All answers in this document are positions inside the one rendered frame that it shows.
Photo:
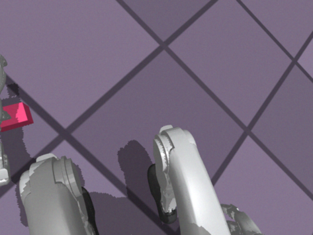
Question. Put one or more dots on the right robot hand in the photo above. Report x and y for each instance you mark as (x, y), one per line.
(243, 224)

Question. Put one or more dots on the small box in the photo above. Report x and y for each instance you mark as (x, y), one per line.
(20, 116)

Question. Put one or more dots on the right robot foot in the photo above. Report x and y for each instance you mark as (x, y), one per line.
(167, 218)

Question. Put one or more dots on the left robot arm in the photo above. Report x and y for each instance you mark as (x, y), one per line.
(4, 162)

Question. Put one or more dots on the left robot foot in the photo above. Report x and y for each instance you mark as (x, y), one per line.
(90, 211)

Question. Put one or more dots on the left robot hand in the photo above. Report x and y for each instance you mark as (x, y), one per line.
(3, 63)

